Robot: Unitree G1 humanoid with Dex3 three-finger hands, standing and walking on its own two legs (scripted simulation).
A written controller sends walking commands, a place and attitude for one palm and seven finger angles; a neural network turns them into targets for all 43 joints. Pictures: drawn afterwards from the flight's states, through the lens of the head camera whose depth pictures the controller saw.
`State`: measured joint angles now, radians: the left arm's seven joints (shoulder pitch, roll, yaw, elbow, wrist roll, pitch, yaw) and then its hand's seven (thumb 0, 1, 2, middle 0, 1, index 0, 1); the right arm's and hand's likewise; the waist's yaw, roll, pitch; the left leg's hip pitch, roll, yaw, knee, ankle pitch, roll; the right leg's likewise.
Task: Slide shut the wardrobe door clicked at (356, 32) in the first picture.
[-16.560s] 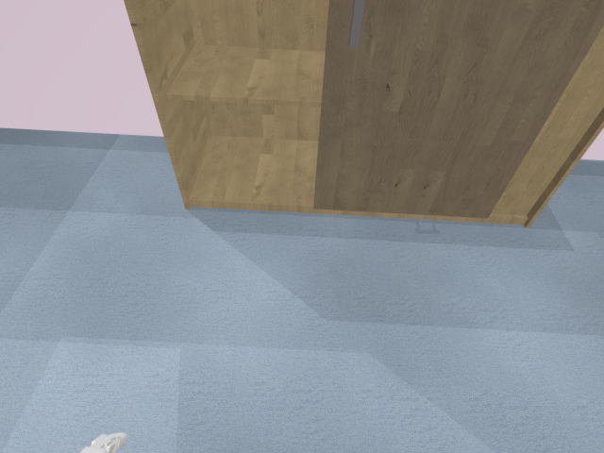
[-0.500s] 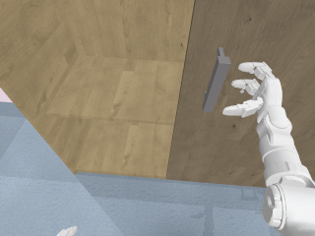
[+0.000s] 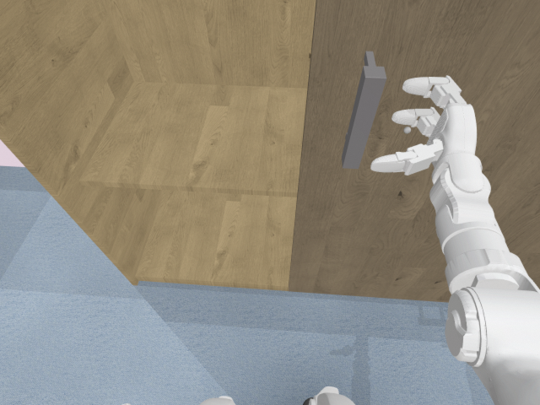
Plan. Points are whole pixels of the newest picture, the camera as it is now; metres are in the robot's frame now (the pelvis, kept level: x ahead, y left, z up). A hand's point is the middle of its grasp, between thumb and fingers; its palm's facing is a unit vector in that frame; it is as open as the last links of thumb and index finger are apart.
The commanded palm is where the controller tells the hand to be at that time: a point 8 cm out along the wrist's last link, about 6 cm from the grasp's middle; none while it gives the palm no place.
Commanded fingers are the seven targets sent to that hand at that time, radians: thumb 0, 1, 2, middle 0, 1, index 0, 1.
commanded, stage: move the hooked fingers beside the handle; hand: right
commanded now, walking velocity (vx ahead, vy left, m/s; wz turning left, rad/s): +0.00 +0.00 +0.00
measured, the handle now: (359, 113) +0.52 -0.07 +0.15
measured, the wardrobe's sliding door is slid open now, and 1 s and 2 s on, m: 0.58 0.58 0.58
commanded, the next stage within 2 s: none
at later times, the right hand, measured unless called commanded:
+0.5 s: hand (405, 129) +0.48 -0.13 +0.15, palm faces +0.04 +1.00 -0.05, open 13.7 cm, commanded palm +0.49 -0.14 +0.13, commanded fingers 0.00 0.50 -0.30 0.30 1.20 0.30 1.20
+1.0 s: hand (406, 129) +0.48 -0.13 +0.15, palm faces +0.02 +1.00 -0.04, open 13.6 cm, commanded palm +0.49 -0.15 +0.13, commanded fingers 0.00 0.50 -0.30 0.30 1.20 0.30 1.20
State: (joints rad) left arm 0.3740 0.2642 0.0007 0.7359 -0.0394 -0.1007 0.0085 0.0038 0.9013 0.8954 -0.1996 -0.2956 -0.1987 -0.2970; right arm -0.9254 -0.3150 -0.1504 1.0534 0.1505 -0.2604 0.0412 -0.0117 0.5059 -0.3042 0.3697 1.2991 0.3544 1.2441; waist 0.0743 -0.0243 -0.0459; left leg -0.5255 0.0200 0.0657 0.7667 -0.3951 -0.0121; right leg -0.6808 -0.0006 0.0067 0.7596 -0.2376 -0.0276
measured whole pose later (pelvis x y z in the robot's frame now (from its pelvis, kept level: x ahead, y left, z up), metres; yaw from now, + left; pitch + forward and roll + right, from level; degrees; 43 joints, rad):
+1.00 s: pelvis -0.03 +0.01 -0.01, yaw +1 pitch +11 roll +3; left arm 0.40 0.28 -0.02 0.73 -0.03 -0.12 0.02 0.00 0.90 0.90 -0.20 -0.30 -0.20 -0.30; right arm -1.04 -0.40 -0.16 1.12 0.15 -0.21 0.05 -0.01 0.51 -0.30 0.38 1.29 0.34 1.28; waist 0.11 -0.02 -0.05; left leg -0.66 0.00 0.07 0.83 -0.37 0.00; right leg -0.81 0.01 0.05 0.83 -0.27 -0.02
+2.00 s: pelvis -0.04 +0.00 -0.01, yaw +2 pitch +11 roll +3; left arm 0.42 0.28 -0.02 0.72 -0.03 -0.14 0.02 0.00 0.90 0.90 -0.20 -0.30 -0.20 -0.30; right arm -1.04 -0.42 -0.17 1.15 0.15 -0.22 0.05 -0.01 0.51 -0.30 0.34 1.29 0.32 1.27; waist 0.13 -0.03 -0.05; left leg -0.67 -0.01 0.05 0.82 -0.35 -0.01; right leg -0.82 0.02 0.06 0.83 -0.27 -0.02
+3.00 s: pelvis -0.02 +0.01 -0.01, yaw -1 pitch +11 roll +3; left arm 0.38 0.27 -0.02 0.75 -0.03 -0.15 0.02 0.00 0.90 0.90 -0.20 -0.30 -0.20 -0.30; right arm -1.01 -0.33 -0.07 1.05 0.19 -0.22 -0.04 -0.01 0.51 -0.30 0.31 1.33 0.29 1.28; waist 0.07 -0.03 -0.04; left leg -0.62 0.00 0.09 0.82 -0.39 0.01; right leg -0.78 0.03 0.09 0.82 -0.26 -0.01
